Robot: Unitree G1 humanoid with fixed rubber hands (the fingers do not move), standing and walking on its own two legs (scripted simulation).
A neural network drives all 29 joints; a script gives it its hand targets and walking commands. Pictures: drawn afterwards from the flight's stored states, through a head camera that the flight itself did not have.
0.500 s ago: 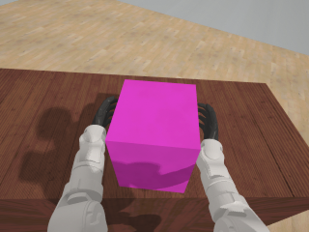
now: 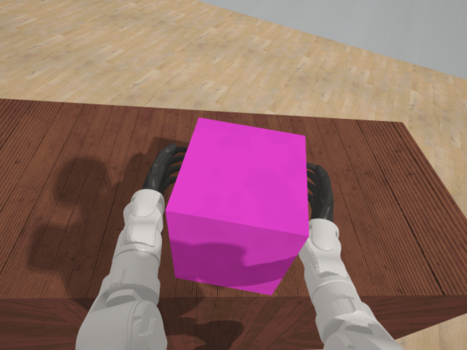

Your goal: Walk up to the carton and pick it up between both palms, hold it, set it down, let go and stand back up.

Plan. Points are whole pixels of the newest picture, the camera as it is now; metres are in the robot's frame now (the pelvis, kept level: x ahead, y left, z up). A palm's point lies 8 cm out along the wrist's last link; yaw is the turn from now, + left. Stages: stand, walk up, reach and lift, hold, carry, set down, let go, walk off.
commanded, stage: set down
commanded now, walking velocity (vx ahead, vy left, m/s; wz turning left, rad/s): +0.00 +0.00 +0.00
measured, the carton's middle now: (236, 210) +0.38 -0.01 +0.01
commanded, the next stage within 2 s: none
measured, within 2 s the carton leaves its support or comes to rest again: rests again in 0.60 s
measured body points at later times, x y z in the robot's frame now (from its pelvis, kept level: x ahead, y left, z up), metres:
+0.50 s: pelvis +0.00 +0.00 +0.00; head +0.04 +0.05 +0.45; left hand +0.41 +0.13 +0.06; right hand +0.36 -0.16 +0.06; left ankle -0.01 +0.10 -0.75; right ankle +0.01 -0.13 -0.75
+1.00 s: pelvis +0.01 +0.01 -0.01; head +0.04 +0.03 +0.44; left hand +0.42 +0.19 +0.03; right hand +0.37 -0.15 +0.02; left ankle -0.01 +0.11 -0.75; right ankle +0.01 -0.13 -0.75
